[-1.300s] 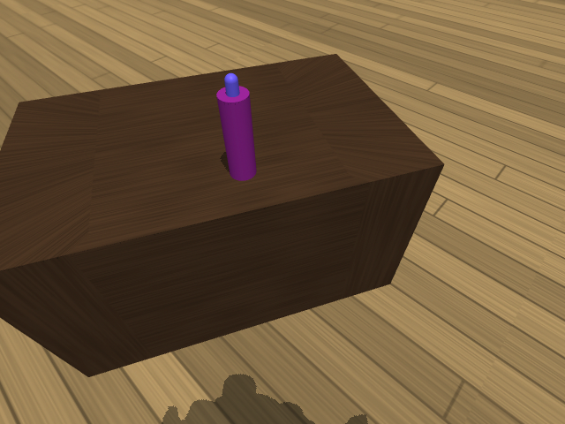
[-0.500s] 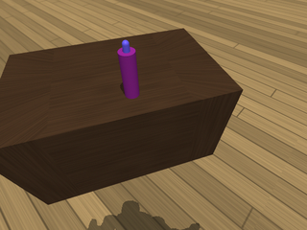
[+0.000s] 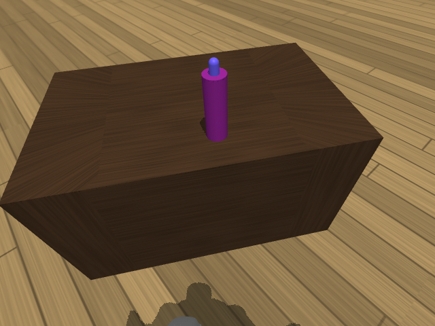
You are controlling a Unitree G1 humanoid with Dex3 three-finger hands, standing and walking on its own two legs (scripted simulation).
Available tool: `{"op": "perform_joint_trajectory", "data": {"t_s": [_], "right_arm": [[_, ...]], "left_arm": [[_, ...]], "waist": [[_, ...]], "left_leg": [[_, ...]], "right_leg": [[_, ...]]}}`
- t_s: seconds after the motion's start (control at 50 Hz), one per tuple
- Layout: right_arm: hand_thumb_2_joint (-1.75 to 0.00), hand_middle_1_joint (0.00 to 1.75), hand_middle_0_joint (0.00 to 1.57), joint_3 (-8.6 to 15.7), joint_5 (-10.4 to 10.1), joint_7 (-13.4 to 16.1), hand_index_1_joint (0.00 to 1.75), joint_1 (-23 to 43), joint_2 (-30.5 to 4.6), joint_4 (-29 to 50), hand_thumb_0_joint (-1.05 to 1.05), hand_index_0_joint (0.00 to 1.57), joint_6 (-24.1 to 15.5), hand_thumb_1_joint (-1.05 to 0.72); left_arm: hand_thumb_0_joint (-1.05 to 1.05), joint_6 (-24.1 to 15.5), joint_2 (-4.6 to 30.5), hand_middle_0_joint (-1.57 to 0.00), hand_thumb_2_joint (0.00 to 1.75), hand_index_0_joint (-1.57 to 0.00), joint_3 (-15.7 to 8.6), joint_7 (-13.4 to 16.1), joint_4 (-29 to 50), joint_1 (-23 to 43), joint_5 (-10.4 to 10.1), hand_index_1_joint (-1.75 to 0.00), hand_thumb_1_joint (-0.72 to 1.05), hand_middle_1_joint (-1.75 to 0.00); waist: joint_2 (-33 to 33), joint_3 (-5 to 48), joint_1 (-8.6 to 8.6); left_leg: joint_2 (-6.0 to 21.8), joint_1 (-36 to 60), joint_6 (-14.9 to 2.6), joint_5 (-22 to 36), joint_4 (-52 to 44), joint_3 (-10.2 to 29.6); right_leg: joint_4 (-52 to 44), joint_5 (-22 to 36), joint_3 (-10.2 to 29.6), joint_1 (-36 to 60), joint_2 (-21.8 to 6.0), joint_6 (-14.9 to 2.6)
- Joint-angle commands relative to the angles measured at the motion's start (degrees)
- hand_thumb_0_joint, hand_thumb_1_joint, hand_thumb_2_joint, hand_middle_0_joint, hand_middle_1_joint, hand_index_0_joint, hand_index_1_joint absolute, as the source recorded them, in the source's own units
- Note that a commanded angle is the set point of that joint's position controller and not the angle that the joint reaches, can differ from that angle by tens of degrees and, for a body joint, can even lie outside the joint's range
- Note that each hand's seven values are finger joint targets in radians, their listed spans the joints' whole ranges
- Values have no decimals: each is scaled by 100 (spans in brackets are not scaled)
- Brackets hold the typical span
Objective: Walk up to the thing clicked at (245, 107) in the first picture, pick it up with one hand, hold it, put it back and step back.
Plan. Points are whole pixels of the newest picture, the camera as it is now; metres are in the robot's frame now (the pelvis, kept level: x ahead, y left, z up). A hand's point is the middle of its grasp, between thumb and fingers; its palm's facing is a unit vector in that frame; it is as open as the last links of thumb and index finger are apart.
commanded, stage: walk up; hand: right
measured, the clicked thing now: (215, 101) +0.71 +0.05 +0.01
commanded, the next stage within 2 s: none
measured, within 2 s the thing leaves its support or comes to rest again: neither
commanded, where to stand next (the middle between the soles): +0.22 +0.15 m, yaw +14 degrees
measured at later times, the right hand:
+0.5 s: hand (295, 306) +0.19 -0.13 -0.15, palm faces -0.17 +0.93 -0.33, open 7.4 cm
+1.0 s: hand (268, 244) +0.33 -0.09 -0.16, palm faces -0.30 +0.85 -0.43, open 7.4 cm
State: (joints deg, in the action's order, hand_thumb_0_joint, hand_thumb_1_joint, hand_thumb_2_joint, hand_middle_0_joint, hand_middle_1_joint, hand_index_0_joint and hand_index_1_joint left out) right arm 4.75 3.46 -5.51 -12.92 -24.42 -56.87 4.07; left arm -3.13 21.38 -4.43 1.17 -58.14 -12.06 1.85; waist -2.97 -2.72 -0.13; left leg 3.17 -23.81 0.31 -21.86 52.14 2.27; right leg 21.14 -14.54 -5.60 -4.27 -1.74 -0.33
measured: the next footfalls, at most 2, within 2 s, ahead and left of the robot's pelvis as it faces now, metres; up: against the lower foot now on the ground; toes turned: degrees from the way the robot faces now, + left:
left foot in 0.18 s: +0.15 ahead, +0.23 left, +0.00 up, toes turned +8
right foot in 0.58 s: +0.25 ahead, +0.01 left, +0.00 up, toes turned +15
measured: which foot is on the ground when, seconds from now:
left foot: up 0.00-0.16, down 0.18-0.62, up 0.64-0.90, down 0.92-1.00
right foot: down 0.00-0.20, up 0.22-0.56, down 0.58-1.00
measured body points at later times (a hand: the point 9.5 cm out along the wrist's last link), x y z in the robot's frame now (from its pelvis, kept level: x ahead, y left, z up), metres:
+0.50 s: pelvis +0.13 +0.12 -0.01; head +0.15 +0.12 +0.44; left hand +0.16 +0.45 -0.12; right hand +0.20 -0.18 -0.13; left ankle +0.11 +0.22 -0.74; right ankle +0.23 +0.01 -0.71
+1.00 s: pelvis +0.17 +0.15 -0.03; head +0.20 +0.17 +0.42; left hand +0.17 +0.48 -0.15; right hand +0.35 -0.13 -0.13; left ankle +0.14 +0.27 -0.74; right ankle +0.25 +0.03 -0.73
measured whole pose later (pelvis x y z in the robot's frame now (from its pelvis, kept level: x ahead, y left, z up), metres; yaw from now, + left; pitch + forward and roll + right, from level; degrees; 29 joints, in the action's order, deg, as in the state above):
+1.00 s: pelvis +0.17 +0.15 -0.03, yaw +16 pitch -2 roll +1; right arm 1.8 1.0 0.2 -12.1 -22.5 -51.6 -0.8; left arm 2.2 22.7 -2.7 -0.3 -51.8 -10.0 0.2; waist 3.0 -5.9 -1.6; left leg -1.0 -16.3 -0.1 -21.1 39.8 0.1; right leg 45.6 -24.0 -2.6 -22.8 -5.9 -0.5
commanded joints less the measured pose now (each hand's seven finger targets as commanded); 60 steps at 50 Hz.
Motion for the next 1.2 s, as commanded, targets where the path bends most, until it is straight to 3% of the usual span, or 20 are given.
{"op": "perform_joint_trajectory", "data": {"t_s": [0.0,0.12,0.16,0.2,0.22,0.3,0.4,0.48,0.54,0.58,0.62,0.72,0.88,0.92,0.94,0.96,1.02,1.08,1.14,1.18], "right_arm": [[-90,30,20,306,-4,-128,30,462,-851,822,0,20,-174,-90],[-90,30,20,452,-99,-115,30,-417,-922,778,0,20,-310,-90],[-90,30,20,681,-94,16,30,-1461,-1423,416,0,20,-337,-90],[-90,30,20,697,-142,110,30,-1353,-2101,750,0,20,-418,-90],[-90,30,20,721,-250,114,30,-1032,-2227,887,0,20,-400,-90],[-90,30,20,406,-267,284,30,-482,-1410,1206,0,20,-552,-90],[-90,30,20,366,-237,345,30,-884,-1318,1347,0,20,-652,-90],[-90,30,20,224,-266,485,30,-643,-1101,1452,0,20,-639,-90],[-90,30,20,97,-436,548,30,-404,-821,1525,0,20,-560,-90],[-90,30,20,-24,-483,588,30,-688,-510,1528,0,20,-505,-90],[-90,30,20,112,-370,677,30,-1033,-910,1246,0,20,-323,-90],[-90,30,20,117,-357,621,30,-795,-916,1028,0,20,-369,-90],[-90,30,20,70,-271,658,30,-590,-814,737,0,20,-593,-90],[-90,30,20,164,-158,717,30,-256,-1310,839,0,20,-683,-90],[-90,30,20,191,-191,713,30,161,-1749,982,0,20,-707,-90],[-90,30,20,201,-243,709,30,321,-1803,930,0,20,-710,-90],[-90,30,20,-6,-226,781,30,429,-1226,870,0,20,-777,-90],[-90,30,20,-18,-284,768,30,283,-1217,716,0,20,-749,-90],[-90,30,20,-24,-349,778,30,383,-1227,733,0,20,-621,-90],[-90,30,20,-93,-456,764,30,500,-973,787,0,20,-612,-90]], "left_arm": [[0,-202,1780,-20,90,-20,-429,87,682,148,36,-30,90,-30],[0,-157,1962,-20,90,-20,-458,14,946,448,43,-30,90,-30],[0,-77,1451,-20,90,-20,-289,-6,988,-25,96,-30,90,-30],[0,-55,1220,-20,90,-20,-153,-37,1216,-146,-104,-30,90,-30],[0,-56,1587,-20,90,-20,-187,-13,1171,69,-42,-30,90,-30],[0,-55,1603,-20,90,-20,-212,-107,779,-618,-201,-30,90,-30],[0,-52,1343,-20,90,-20,-203,-172,1014,-426,-104,-30,90,-30],[0,-64,1096,-20,90,-20,-200,-82,1123,-367,-63,-30,90,-30],[0,-102,1122,-20,90,-20,-219,-26,1061,-666,-61,-30,90,-30],[0,-123,1671,-20,90,-20,-320,4,1233,-453,-33,-30,90,-30],[0,-95,1750,-20,90,-20,-281,5,1326,20,-73,-30,90,-30],[0,-41,1507,-20,90,-20,-250,5,1274,108,-63,-30,90,-30],[0,305,1392,-20,90,-20,-152,-112,1259,395,-112,-30,90,-30],[0,398,952,-20,90,-20,-10,-135,1239,230,-179,-30,90,-30],[0,463,976,-20,90,-20,-15,-112,1194,301,-210,-30,90,-30],[0,484,1336,-20,90,-20,-139,-71,1060,547,-156,-30,90,-30],[0,423,1080,-20,90,-20,-83,-119,924,365,-289,-30,90,-30],[0,356,1068,-20,90,-20,-31,-114,794,432,-261,-30,90,-30],[0,269,1084,-20,90,-20,-17,-74,565,301,-195,-30,90,-30],[0,201,1441,-20,90,-20,-57,-35,419,160,-148,-30,90,-30]], "waist": [[932,-515,-179],[1190,63,364],[-631,590,831],[-2078,274,737],[-1425,-11,637],[-580,-87,1],[-454,-131,121],[-290,-29,-2],[95,306,-293],[1252,563,-194],[1159,223,-9],[1190,354,-70],[1156,580,57],[-88,465,-71],[-878,220,-91],[-665,35,46],[-671,97,-161],[-951,550,-43],[-714,756,-96],[37,1099,-143]], "left_leg": [[523,-821,115,343,-372,248],[189,1298,-2,1044,-1657,-732],[-164,2695,-280,14,-1789,-424],[1438,2206,-1238,-1700,-4171,3703],[1786,1552,-1524,-2200,-4416,4230],[893,1182,-1163,-18,-3483,1798],[983,1224,-1518,1540,-3326,1480],[857,554,-1262,4139,-2513,869],[396,387,-712,2934,-1613,675],[-647,-88,-184,518,-159,84],[-518,-85,-227,-1495,672,379],[-417,-163,-61,-872,655,346],[-594,1117,-11,849,-2250,-587],[601,1317,-458,953,-2988,1400],[1661,609,-1131,995,-3356,2742],[1870,85,-1609,1066,-3302,2939],[1040,1090,-1155,3693,-2462,1239],[837,1891,-981,4981,-1955,993],[592,1563,-696,4424,-1535,617],[287,877,-364,3018,-1353,420]], "right_leg": [[-967,-243,912,-135,-1663,-1094],[404,-169,-3,-1088,-1360,-705],[3059,-411,-304,-1997,-832,-482],[4906,-2388,132,-3397,183,-244],[5008,-2226,595,-3203,-157,-279],[4171,-892,701,-2635,-636,-266],[2766,-798,442,-2358,-395,-33],[2086,-100,207,-1252,-73,-118],[848,1137,412,-246,-86,-350],[4,1242,2577,-104,-1774,-1067],[-256,227,3324,-783,-2346,-1623],[84,985,1739,-653,-1553,-1193],[1436,1099,801,-1185,-1156,-866],[2326,35,516,-2084,-654,-329],[2734,-1564,420,-2139,-56,-85],[3313,-1866,856,-1757,-227,-69],[3000,-1572,939,-2056,-191,-163],[2079,-1352,552,-1745,-127,-109],[662,384,478,-713,-58,-157],[879,2456,1072,225,-637,-399]]}}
